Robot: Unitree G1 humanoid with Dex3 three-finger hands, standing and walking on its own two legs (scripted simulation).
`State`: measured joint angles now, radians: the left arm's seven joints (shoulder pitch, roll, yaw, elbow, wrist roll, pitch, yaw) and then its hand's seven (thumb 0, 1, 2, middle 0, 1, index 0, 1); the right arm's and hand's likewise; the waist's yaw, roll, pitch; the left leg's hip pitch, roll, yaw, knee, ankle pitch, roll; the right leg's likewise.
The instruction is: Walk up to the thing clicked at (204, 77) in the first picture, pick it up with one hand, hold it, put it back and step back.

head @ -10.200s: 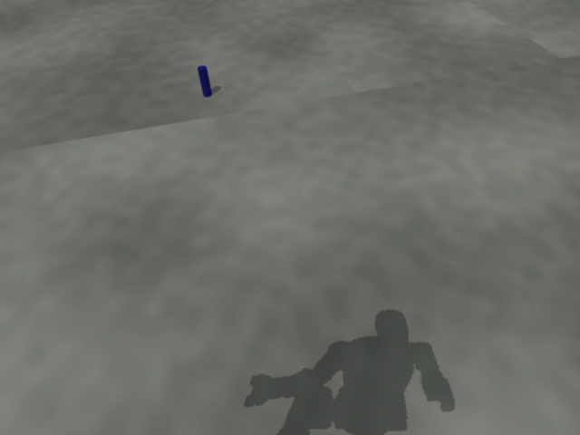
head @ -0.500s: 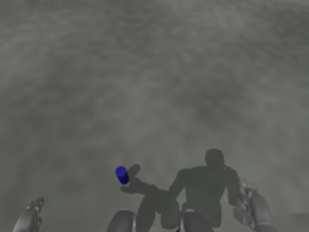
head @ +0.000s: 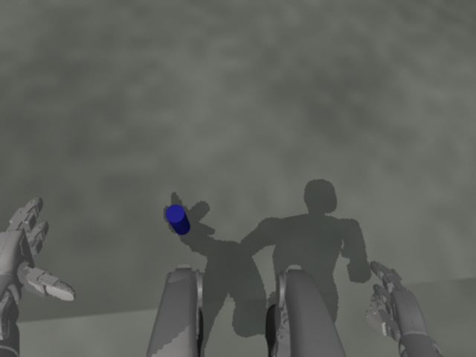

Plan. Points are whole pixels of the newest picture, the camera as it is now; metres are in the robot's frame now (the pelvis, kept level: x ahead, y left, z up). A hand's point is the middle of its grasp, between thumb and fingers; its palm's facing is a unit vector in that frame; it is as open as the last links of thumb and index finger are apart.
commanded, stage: go down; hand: left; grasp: from the side
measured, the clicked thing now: (179, 220) +0.43 +0.18 -0.49
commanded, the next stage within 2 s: approach in 1.58 s
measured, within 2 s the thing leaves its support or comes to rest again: neither
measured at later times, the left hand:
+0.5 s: hand (63, 228) +0.33 +0.35 -0.14, palm faces +0.11 -0.98 -0.15, open 17.2 cm
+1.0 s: hand (66, 217) +0.36 +0.36 -0.17, palm faces +0.09 -0.99 -0.12, open 17.3 cm
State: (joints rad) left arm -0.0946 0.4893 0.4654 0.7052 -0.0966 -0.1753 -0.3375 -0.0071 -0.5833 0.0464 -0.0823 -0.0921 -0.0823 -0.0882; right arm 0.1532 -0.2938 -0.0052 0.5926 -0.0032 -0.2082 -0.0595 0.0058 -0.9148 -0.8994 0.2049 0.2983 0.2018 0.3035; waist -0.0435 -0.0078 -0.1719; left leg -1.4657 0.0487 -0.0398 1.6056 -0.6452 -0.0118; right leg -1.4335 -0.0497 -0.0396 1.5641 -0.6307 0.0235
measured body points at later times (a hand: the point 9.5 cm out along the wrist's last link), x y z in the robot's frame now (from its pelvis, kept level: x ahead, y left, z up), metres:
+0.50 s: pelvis -0.03 +0.00 -0.11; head +0.16 +0.03 +0.30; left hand +0.32 +0.40 -0.13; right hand +0.13 -0.28 -0.22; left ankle +0.04 +0.12 -0.54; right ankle +0.05 -0.14 -0.54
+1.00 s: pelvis -0.05 +0.00 -0.16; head +0.16 +0.04 +0.24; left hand +0.35 +0.41 -0.16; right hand +0.10 -0.29 -0.27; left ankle +0.04 +0.12 -0.55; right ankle +0.05 -0.14 -0.54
